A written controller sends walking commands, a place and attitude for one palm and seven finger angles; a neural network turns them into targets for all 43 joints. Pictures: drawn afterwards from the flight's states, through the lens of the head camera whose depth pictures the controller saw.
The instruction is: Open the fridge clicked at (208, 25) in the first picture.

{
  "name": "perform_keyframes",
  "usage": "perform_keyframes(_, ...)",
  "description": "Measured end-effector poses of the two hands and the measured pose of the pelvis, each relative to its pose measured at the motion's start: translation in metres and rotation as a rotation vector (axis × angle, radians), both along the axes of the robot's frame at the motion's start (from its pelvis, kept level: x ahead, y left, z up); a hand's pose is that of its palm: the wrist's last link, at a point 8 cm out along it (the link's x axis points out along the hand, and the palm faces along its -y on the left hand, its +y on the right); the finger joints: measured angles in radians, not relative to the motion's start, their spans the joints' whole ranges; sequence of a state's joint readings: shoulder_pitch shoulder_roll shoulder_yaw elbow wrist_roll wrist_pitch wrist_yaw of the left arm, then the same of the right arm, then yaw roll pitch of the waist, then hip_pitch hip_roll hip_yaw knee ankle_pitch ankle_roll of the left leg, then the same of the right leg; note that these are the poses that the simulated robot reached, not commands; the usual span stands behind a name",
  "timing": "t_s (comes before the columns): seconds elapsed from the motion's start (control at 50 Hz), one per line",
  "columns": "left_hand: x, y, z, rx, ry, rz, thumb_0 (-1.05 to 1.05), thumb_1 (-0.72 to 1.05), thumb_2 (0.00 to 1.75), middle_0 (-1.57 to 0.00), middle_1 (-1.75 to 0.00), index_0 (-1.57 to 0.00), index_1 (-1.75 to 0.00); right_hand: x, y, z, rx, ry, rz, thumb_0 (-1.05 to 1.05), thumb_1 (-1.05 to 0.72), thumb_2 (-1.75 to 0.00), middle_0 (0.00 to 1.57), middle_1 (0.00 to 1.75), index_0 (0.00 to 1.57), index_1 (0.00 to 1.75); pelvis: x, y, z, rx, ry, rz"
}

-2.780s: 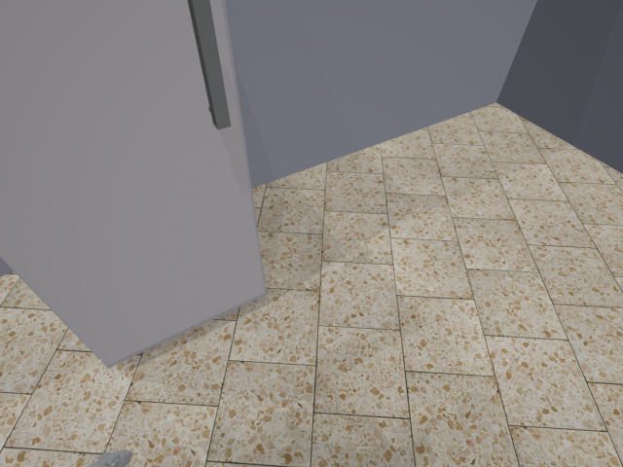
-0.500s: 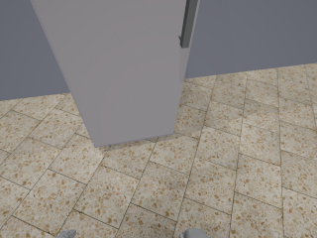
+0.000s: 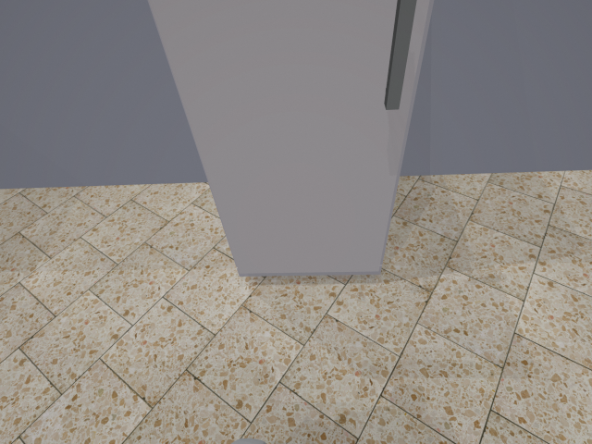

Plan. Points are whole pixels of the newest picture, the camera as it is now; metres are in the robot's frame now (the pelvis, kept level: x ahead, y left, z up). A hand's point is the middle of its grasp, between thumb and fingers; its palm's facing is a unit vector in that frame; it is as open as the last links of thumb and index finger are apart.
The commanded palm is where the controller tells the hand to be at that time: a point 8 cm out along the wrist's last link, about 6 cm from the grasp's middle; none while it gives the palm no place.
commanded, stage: take the last steps up to it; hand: right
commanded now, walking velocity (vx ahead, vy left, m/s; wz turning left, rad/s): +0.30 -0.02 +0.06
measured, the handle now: (397, 43) +0.80 -0.16 +0.17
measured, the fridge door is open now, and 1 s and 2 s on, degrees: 0 0 0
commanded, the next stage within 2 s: come to a stop and stand still in 0.82 s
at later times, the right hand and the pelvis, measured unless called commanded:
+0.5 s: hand out of the picture +0.13 -0.15 -0.17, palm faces +0.05 +0.97 -0.23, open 7.1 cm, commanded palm none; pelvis +0.09 +0.04 +0.00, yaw +0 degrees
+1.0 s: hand (444, 372) +0.29 -0.23 -0.19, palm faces +0.08 +0.98 -0.17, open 7.4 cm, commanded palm none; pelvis +0.28 -0.05 -0.01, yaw +1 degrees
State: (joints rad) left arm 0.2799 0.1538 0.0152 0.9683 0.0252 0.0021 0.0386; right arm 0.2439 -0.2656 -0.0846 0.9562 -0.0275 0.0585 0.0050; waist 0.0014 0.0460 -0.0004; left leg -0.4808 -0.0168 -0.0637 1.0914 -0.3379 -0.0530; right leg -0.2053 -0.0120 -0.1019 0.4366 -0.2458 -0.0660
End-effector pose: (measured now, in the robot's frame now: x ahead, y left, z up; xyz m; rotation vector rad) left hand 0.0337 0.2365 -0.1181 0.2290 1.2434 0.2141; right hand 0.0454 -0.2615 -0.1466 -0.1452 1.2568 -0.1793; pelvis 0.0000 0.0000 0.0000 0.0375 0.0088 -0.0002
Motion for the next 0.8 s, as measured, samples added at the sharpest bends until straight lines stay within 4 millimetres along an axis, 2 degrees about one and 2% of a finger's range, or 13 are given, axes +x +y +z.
perform_keyframes(0.12, -0.060, -0.009, -0.007, -0.039, 0.107, 0.113, 0.00, 0.90, 0.90, -0.20, -0.30, -0.20, -0.30, 0.009, 0.016, 0.000, 0.027, 0.059, 0.080, 0.01, -0.91, -0.90, 0.20, 0.30, 0.20, 0.30, 0.006, -0.002, 0.002, -0.009, 0.012, 0.036)
perform_keyframes(0.24, -0.118, -0.012, -0.013, -0.089, 0.277, 0.202, 0.00, 0.90, 0.90, -0.20, -0.30, -0.20, -0.30, 0.048, 0.050, 0.004, 0.053, 0.023, 0.145, 0.01, -0.91, -0.90, 0.20, 0.30, 0.20, 0.30, 0.020, 0.009, 0.001, -0.020, 0.017, 0.043)
perform_keyframes(0.32, -0.137, -0.007, -0.023, -0.132, 0.376, 0.229, 0.00, 0.90, 0.90, -0.20, -0.30, -0.20, -0.30, 0.078, 0.076, 0.003, 0.052, -0.051, 0.145, 0.01, -0.91, -0.90, 0.20, 0.30, 0.20, 0.30, 0.035, 0.025, -0.008, -0.045, 0.009, 0.039)
perform_keyframes(0.36, -0.132, -0.004, -0.027, -0.151, 0.409, 0.213, 0.00, 0.90, 0.90, -0.20, -0.30, -0.20, -0.30, 0.086, 0.082, 0.005, 0.044, -0.094, 0.107, 0.00, -0.92, -0.90, 0.20, 0.30, 0.20, 0.30, 0.044, 0.030, -0.009, -0.032, -0.001, 0.021)
perform_keyframes(0.4, -0.113, 0.001, -0.028, -0.163, 0.408, 0.186, 0.01, 0.90, 0.90, -0.20, -0.30, -0.20, -0.30, 0.090, 0.079, 0.010, 0.022, -0.129, 0.056, -0.01, -0.94, -0.90, 0.20, 0.30, 0.20, 0.30, 0.057, 0.035, -0.007, -0.034, -0.003, 0.012)
perform_keyframes(0.44, -0.081, 0.009, -0.028, -0.161, 0.364, 0.166, 0.01, 0.91, 0.90, -0.20, -0.30, -0.20, -0.30, 0.087, 0.072, 0.013, -0.005, -0.118, 0.028, -0.02, -0.96, -0.90, 0.20, 0.30, 0.20, 0.30, 0.069, 0.037, -0.004, -0.040, -0.006, 0.013)
perform_keyframes(0.52, 0.001, 0.020, -0.033, -0.142, 0.223, 0.119, 0.01, 0.91, 0.90, -0.20, -0.30, -0.20, -0.30, 0.066, 0.064, 0.010, -0.022, 0.003, 0.003, -0.02, -0.95, -0.90, 0.20, 0.30, 0.20, 0.30, 0.095, 0.035, -0.003, -0.034, -0.013, 0.000)
perform_keyframes(0.58, 0.069, 0.021, -0.035, -0.132, 0.126, 0.073, 0.01, 0.91, 0.90, -0.20, -0.30, -0.19, -0.30, 0.045, 0.063, 0.004, -0.004, 0.117, -0.026, -0.01, -0.94, -0.90, 0.20, 0.30, 0.20, 0.30, 0.117, 0.027, -0.006, -0.028, -0.013, -0.009)
perform_keyframes(0.64, 0.140, 0.013, -0.035, -0.121, 0.046, 0.014, 0.00, 0.91, 0.90, -0.19, -0.30, -0.19, -0.30, 0.028, 0.063, -0.002, 0.029, 0.232, -0.065, 0.00, -0.93, -0.90, 0.20, 0.30, 0.20, 0.30, 0.143, 0.016, -0.011, -0.021, -0.008, -0.015)
perform_keyframes(0.7, 0.210, -0.002, -0.035, -0.103, -0.018, -0.055, 0.00, 0.91, 0.90, -0.19, -0.30, -0.19, -0.30, 0.020, 0.060, -0.009, 0.066, 0.337, -0.106, 0.00, -0.92, -0.90, 0.20, 0.30, 0.20, 0.30, 0.172, 0.001, -0.019, -0.016, 0.000, -0.020)
perform_keyframes(0.76, 0.270, -0.020, -0.039, -0.068, -0.087, -0.106, 0.00, 0.91, 0.90, -0.19, -0.30, -0.19, -0.30, 0.026, 0.049, -0.022, 0.099, 0.424, -0.131, 0.01, -0.91, -0.90, 0.20, 0.30, 0.20, 0.30, 0.205, -0.019, -0.034, -0.016, 0.000, -0.023)
perform_keyframes(0.8, 0.294, -0.032, -0.038, -0.051, -0.114, -0.120, 0.00, 0.91, 0.90, -0.19, -0.30, -0.19, -0.30, 0.044, 0.037, -0.027, 0.108, 0.437, -0.141, 0.01, -0.91, -0.90, 0.20, 0.30, 0.20, 0.30, 0.220, -0.029, -0.036, -0.020, -0.006, -0.020)
